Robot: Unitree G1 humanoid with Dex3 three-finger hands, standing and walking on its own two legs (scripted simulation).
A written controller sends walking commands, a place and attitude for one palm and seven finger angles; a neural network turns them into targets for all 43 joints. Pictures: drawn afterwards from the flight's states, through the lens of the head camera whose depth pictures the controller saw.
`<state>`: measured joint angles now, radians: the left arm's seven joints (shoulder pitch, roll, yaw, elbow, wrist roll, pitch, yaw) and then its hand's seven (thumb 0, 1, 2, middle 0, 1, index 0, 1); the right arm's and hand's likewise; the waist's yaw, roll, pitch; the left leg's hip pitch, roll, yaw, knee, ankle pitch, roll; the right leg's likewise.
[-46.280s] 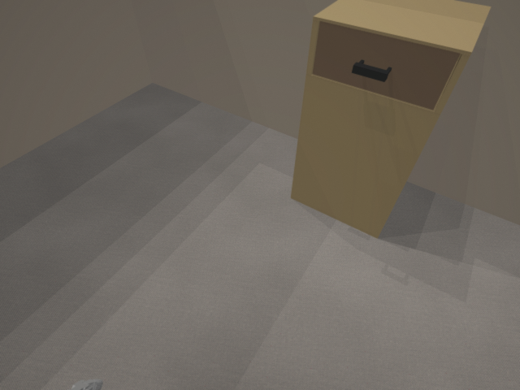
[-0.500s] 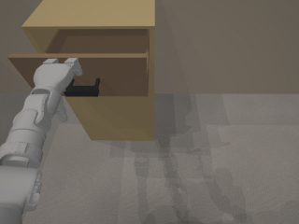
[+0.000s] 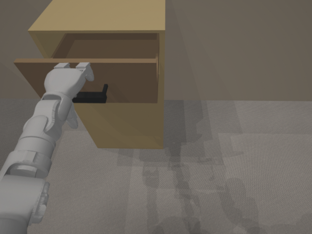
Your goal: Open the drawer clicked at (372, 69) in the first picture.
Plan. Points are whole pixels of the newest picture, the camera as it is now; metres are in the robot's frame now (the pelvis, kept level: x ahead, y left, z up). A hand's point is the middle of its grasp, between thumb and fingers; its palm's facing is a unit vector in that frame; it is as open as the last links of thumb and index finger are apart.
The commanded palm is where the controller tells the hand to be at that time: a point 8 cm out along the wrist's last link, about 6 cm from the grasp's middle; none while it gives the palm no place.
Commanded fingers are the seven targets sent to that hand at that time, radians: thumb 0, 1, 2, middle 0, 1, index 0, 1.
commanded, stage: lower the fingers behind the handle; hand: left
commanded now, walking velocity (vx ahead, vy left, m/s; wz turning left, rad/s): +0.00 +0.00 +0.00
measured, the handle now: (90, 92) +0.53 +0.22 +0.03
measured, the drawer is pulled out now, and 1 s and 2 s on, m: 0.16 0.16 0.16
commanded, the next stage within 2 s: lift the fingers back up to retry in 1.54 s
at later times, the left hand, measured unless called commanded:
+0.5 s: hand (76, 107) +0.44 +0.23 +0.06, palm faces -0.04 -0.01 -1.00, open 13.8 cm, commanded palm +0.43 +0.24 +0.11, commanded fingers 0.00 -0.50 0.30 -0.30 -1.20 -0.30 -1.20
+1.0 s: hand (80, 105) +0.46 +0.23 +0.04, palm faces -0.04 +0.00 -1.00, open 13.8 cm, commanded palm +0.44 +0.24 +0.08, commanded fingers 0.00 -0.50 0.30 -0.30 -1.20 -0.30 -1.20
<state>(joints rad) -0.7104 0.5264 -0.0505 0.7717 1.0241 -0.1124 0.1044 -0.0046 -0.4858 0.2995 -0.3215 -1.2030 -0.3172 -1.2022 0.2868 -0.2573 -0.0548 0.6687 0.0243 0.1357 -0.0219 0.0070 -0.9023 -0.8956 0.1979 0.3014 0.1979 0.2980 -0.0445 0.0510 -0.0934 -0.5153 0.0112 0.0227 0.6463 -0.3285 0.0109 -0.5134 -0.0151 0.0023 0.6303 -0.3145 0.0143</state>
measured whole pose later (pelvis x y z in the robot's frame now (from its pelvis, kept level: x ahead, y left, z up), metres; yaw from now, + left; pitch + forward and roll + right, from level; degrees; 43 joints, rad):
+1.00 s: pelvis -0.01 +0.00 -0.01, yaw -1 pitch +16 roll -1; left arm -0.77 0.54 -0.03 0.96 1.08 -0.13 0.23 0.00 -0.49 0.30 -0.26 -1.23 -0.32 -1.20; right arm 0.33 -0.26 -0.06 0.69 0.01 0.11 -0.03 0.01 -0.90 -0.90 0.20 0.30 0.20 0.30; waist -0.08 0.04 -0.12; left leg -0.67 0.02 0.03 0.75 -0.36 0.01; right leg -0.67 0.00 0.01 0.73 -0.34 0.02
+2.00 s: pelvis +0.00 +0.00 -0.01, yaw +0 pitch +15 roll -1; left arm -0.69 0.51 -0.03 0.80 1.06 -0.13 0.20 0.00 -0.49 0.30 -0.29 -1.20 -0.31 -1.18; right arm 0.33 -0.25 -0.07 0.69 0.01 0.12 -0.03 0.01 -0.90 -0.90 0.20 0.30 0.20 0.30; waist -0.07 0.05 -0.11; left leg -0.63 0.02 0.02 0.75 -0.37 0.02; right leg -0.62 -0.01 0.01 0.71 -0.34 0.02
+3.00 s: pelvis +0.00 +0.00 +0.00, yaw +0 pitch +11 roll +0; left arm -0.68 0.56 -0.02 0.76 1.01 -0.15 0.07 0.00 -0.49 0.30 -0.32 -1.20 -0.32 -1.20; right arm 0.31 -0.26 -0.06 0.68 0.03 0.14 -0.03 0.01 -0.90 -0.90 0.20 0.30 0.20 0.30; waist -0.05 0.05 -0.09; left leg -0.51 0.02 0.02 0.65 -0.33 0.01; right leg -0.51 -0.01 0.01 0.63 -0.32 0.01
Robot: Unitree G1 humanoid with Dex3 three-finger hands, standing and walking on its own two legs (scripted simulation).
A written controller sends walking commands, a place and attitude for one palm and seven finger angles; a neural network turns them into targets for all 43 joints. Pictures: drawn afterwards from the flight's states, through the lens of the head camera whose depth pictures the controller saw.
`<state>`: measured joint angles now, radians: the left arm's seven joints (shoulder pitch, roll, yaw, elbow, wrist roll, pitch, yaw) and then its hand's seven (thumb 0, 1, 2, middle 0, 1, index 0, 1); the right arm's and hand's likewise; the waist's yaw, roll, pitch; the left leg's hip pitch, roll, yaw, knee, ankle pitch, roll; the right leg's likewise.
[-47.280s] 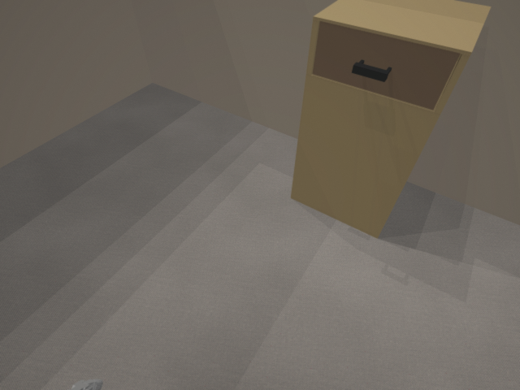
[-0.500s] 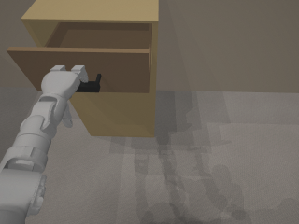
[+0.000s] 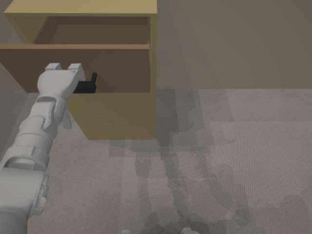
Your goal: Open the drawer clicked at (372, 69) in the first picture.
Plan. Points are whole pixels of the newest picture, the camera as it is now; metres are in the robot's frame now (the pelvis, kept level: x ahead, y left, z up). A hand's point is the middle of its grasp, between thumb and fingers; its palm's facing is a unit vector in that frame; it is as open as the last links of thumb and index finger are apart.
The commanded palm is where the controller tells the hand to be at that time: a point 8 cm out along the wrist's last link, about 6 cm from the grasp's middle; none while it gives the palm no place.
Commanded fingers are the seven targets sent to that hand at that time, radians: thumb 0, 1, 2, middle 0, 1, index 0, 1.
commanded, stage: lower the fingers behind the handle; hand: left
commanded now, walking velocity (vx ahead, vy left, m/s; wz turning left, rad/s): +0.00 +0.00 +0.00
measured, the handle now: (77, 81) +0.53 +0.23 +0.05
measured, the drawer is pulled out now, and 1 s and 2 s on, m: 0.16 0.16 0.16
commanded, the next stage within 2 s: lift the fingers back up to retry in 0.54 s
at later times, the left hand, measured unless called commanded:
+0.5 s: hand (67, 98) +0.47 +0.24 +0.05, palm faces -0.02 +0.00 -1.00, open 14.0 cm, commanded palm +0.44 +0.24 +0.08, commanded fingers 0.00 -0.50 0.30 -0.30 -1.20 -0.30 -1.20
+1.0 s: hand (68, 92) +0.47 +0.23 +0.07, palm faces +0.01 -0.02 -1.00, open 13.9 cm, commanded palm +0.44 +0.24 +0.14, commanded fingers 0.00 -0.50 0.30 -0.30 -1.20 -0.30 -1.20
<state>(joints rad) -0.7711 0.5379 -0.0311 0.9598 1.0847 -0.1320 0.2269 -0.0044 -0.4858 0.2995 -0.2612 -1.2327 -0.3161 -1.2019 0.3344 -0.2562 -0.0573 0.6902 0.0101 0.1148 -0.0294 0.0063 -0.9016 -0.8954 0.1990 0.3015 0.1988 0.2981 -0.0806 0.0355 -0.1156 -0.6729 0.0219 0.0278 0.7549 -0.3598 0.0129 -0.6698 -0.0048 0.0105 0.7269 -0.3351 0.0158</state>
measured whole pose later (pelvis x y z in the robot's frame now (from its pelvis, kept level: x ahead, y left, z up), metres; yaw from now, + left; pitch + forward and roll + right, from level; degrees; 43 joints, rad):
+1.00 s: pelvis +0.01 +0.00 +0.00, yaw +0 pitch +15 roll -1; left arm -0.69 0.51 -0.03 0.80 1.06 -0.13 0.20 0.00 -0.49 0.30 -0.29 -1.20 -0.31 -1.18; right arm 0.33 -0.25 -0.07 0.69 0.01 0.12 -0.03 0.01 -0.90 -0.90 0.20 0.30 0.20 0.30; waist -0.07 0.05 -0.11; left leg -0.63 0.02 0.02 0.75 -0.37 0.02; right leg -0.62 -0.01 0.01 0.71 -0.34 0.02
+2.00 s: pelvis +0.01 +0.00 +0.01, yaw +0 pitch +11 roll +0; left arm -0.68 0.56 -0.02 0.76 1.01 -0.15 0.07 0.00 -0.49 0.30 -0.32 -1.20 -0.32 -1.20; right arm 0.31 -0.26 -0.06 0.68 0.03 0.14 -0.03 0.01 -0.90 -0.90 0.20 0.30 0.20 0.30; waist -0.05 0.05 -0.09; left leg -0.51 0.02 0.02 0.65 -0.33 0.01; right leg -0.51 -0.01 0.01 0.63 -0.32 0.01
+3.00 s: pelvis +0.01 +0.00 +0.01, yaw +0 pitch +12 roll -1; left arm -0.72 0.57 0.00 0.79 1.04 -0.16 0.12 0.00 -0.49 0.30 -0.32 -1.20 -0.32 -1.20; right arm 0.31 -0.26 -0.06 0.68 0.02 0.12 -0.03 0.01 -0.90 -0.90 0.20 0.30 0.20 0.30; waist -0.06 0.05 -0.09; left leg -0.55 0.02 0.03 0.67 -0.34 0.01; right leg -0.55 -0.01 0.01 0.64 -0.31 0.01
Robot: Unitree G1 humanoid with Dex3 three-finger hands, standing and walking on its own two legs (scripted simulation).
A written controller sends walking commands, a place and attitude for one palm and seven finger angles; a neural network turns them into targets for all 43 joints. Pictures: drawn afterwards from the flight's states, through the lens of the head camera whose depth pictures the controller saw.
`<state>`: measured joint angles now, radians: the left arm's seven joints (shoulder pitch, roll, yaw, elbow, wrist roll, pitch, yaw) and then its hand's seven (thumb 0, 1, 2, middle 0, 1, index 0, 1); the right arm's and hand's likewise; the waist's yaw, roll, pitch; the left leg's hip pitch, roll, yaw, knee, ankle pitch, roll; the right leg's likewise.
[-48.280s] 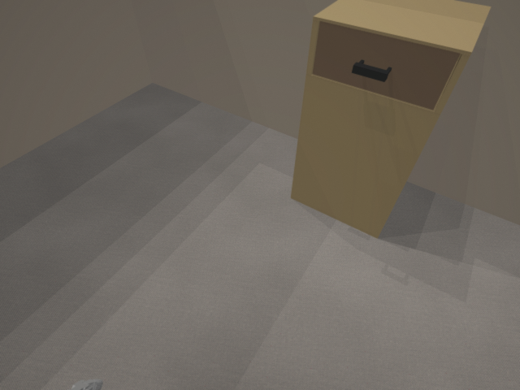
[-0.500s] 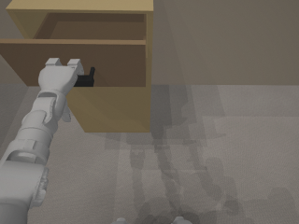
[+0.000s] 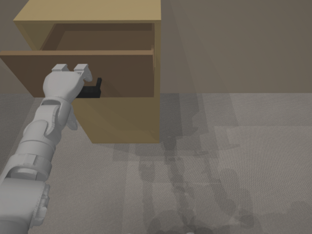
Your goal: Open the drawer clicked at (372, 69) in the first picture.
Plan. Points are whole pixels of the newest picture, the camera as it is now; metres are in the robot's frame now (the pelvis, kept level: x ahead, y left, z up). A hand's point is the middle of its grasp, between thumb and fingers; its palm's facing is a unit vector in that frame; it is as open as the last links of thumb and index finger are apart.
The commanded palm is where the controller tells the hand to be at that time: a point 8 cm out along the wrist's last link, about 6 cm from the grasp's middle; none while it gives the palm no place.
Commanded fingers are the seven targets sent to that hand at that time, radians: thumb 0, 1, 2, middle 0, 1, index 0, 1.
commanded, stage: lift the fingers back up to retry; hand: left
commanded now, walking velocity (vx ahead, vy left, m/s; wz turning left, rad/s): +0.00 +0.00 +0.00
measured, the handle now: (83, 86) +0.53 +0.22 +0.04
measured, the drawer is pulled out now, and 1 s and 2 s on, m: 0.16 0.16 0.16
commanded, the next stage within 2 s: re-aim the fingers above the handle in 0.42 s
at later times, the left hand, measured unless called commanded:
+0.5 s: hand (63, 93) +0.44 +0.23 +0.10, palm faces -0.05 -0.01 -1.00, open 13.8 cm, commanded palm +0.43 +0.24 +0.16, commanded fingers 0.00 -0.50 0.30 -0.30 -1.20 -0.30 -1.20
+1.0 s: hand (64, 93) +0.45 +0.23 +0.10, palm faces -0.04 -0.02 -1.00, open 13.8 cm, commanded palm +0.43 +0.24 +0.16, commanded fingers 0.00 -0.50 0.30 -0.30 -1.20 -0.30 -1.20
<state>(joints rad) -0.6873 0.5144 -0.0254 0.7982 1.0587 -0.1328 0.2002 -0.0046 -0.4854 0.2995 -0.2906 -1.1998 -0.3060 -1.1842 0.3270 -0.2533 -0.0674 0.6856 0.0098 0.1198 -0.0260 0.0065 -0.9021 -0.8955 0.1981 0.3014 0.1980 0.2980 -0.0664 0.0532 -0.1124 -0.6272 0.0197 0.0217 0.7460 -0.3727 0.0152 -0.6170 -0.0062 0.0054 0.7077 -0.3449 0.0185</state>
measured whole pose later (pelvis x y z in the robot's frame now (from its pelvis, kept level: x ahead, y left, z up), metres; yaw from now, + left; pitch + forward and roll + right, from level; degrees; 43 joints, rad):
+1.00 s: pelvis +0.00 -0.01 +0.01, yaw +0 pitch +11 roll +0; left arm -0.68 0.56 -0.02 0.76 1.01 -0.15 0.07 0.00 -0.49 0.30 -0.32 -1.20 -0.32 -1.20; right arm 0.31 -0.26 -0.06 0.68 0.03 0.14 -0.03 0.01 -0.90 -0.90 0.20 0.30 0.20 0.30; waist -0.05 0.05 -0.09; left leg -0.51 0.02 0.02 0.65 -0.33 0.01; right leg -0.51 -0.01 0.01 0.63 -0.32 0.01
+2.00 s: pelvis +0.00 +0.00 +0.01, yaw +0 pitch +12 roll -1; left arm -0.72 0.57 0.00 0.79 1.04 -0.16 0.12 0.00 -0.49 0.30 -0.32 -1.20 -0.32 -1.20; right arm 0.31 -0.26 -0.06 0.68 0.02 0.12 -0.03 0.01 -0.90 -0.90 0.20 0.30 0.20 0.30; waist -0.06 0.05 -0.09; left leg -0.55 0.02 0.03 0.67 -0.34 0.01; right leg -0.55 -0.01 0.01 0.64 -0.31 0.01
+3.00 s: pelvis +0.00 +0.00 +0.01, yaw +0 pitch +13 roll -1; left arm -0.68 0.55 0.00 0.80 1.04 -0.17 0.13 0.00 -0.49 0.30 -0.32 -1.20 -0.32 -1.20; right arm 0.30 -0.26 -0.06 0.68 0.02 0.13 -0.03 0.01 -0.90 -0.90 0.20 0.30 0.20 0.30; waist -0.05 0.04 -0.10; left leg -0.57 0.02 0.02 0.69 -0.35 0.01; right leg -0.56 -0.01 0.00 0.66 -0.32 0.02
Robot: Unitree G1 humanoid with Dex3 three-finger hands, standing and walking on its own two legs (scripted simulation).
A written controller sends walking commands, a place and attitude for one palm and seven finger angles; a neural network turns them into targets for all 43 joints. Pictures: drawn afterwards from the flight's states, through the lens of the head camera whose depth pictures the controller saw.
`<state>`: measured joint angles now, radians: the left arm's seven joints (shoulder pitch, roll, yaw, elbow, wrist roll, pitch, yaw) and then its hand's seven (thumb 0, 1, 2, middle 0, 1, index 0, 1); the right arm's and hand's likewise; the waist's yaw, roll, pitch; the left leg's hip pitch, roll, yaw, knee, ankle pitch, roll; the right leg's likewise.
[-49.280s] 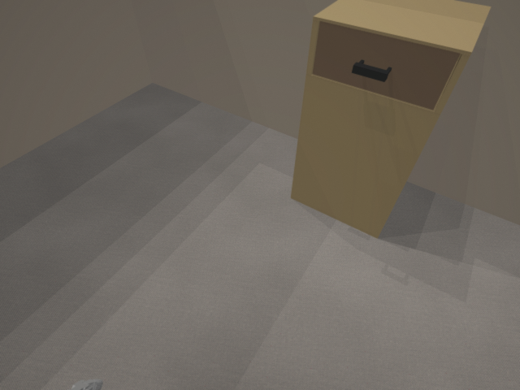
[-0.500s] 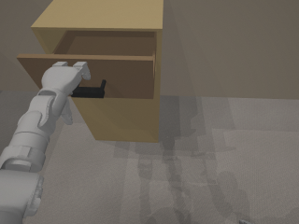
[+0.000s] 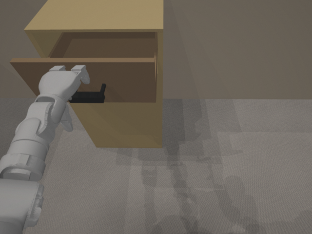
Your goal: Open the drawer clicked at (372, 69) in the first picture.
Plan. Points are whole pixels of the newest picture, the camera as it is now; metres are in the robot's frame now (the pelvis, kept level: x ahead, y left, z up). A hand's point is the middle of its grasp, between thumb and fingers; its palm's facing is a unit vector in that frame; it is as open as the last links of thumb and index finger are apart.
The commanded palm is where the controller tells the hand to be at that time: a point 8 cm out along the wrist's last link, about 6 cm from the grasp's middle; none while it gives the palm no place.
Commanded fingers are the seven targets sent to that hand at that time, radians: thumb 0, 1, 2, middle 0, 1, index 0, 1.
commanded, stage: re-aim the fingers above the handle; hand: left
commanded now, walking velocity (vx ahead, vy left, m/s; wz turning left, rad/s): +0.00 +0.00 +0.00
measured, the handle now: (88, 91) +0.52 +0.22 +0.03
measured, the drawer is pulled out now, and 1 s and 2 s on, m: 0.16 0.16 0.16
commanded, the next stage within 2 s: lower the fingers behind the handle in 1.54 s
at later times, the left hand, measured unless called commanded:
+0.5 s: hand (69, 99) +0.44 +0.24 +0.09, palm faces -0.03 -0.01 -1.00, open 13.8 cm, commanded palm +0.42 +0.25 +0.15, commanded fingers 0.00 -0.50 0.30 -0.30 -1.20 -0.30 -1.20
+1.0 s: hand (68, 94) +0.45 +0.24 +0.10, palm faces +0.02 -0.01 -1.00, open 13.8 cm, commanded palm +0.42 +0.25 +0.15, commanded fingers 0.00 -0.50 0.30 -0.30 -1.20 -0.30 -1.20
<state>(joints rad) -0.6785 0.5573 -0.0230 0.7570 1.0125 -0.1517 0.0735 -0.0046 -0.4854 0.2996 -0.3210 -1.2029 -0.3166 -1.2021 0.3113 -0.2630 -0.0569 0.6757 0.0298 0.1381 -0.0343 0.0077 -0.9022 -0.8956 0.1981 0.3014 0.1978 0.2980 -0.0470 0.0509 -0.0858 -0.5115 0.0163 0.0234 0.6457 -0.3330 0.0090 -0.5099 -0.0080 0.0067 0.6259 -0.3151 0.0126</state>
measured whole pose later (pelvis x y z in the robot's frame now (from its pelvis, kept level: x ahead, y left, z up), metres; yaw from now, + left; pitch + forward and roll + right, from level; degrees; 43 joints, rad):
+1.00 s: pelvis +0.00 +0.00 +0.00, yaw +0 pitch +12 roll -1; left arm -0.72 0.57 0.00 0.79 1.04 -0.16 0.12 0.00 -0.49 0.30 -0.32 -1.20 -0.32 -1.20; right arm 0.31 -0.26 -0.06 0.68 0.02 0.12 -0.03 0.01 -0.90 -0.90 0.20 0.30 0.20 0.30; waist -0.06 0.05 -0.09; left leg -0.55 0.02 0.03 0.67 -0.34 0.01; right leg -0.55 -0.01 0.01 0.64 -0.31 0.01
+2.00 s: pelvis +0.00 +0.00 +0.00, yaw +0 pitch +13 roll -1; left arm -0.68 0.55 0.00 0.80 1.04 -0.17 0.13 0.00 -0.49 0.30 -0.32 -1.20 -0.32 -1.20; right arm 0.30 -0.26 -0.06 0.68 0.02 0.13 -0.03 0.01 -0.90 -0.90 0.20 0.30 0.20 0.30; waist -0.05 0.04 -0.10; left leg -0.57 0.02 0.02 0.69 -0.35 0.01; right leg -0.56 -0.01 0.00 0.66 -0.32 0.02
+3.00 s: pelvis -0.03 +0.00 -0.02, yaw +1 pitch +16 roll -1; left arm -0.84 0.54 -0.07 0.98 1.08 -0.11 0.23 0.00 -0.49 0.30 -0.32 -1.27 -0.29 -1.29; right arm 0.33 -0.26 -0.05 0.68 0.01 0.11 -0.03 0.01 -0.90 -0.90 0.20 0.30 0.20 0.30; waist -0.07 0.03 -0.12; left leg -0.75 0.02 0.00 0.82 -0.36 0.01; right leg -0.74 -0.01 -0.01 0.79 -0.34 0.01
